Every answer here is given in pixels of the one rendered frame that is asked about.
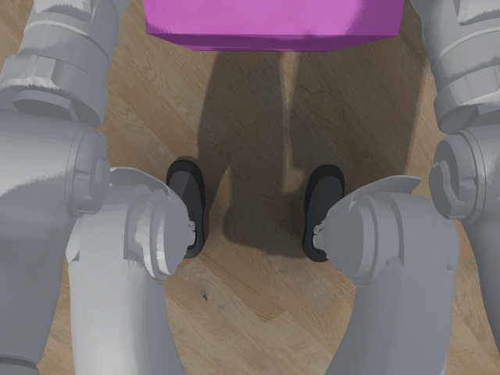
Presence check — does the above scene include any right robot shin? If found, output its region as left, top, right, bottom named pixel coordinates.
left=313, top=175, right=460, bottom=272

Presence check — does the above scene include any left robot upper arm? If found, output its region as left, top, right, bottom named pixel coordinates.
left=0, top=109, right=110, bottom=375

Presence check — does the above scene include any right robot upper arm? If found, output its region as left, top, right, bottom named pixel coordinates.
left=428, top=124, right=500, bottom=355

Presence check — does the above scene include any carton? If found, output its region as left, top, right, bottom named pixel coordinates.
left=143, top=0, right=404, bottom=52

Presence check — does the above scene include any robot right foot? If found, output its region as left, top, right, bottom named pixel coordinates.
left=302, top=164, right=345, bottom=263

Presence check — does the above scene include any robot left forearm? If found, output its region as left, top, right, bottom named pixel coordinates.
left=0, top=0, right=130, bottom=129

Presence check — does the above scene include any robot right forearm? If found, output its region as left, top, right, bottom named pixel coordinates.
left=410, top=0, right=500, bottom=135

